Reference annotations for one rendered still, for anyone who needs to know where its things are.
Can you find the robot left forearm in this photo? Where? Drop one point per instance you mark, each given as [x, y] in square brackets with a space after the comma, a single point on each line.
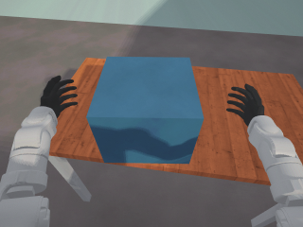
[26, 171]

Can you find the robot right hand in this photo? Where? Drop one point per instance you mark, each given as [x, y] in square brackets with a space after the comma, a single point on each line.
[252, 106]

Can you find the robot right forearm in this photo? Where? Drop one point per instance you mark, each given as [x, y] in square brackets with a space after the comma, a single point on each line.
[280, 161]

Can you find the right robot upper arm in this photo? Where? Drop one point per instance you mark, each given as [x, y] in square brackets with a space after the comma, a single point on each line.
[291, 216]

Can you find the table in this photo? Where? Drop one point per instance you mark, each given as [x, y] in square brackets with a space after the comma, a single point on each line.
[222, 150]

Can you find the left robot upper arm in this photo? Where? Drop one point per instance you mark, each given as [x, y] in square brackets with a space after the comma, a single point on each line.
[25, 212]

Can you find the carton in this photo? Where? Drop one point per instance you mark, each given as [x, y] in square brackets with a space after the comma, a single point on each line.
[146, 110]

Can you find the robot left hand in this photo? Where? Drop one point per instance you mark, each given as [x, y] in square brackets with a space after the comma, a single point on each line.
[52, 92]

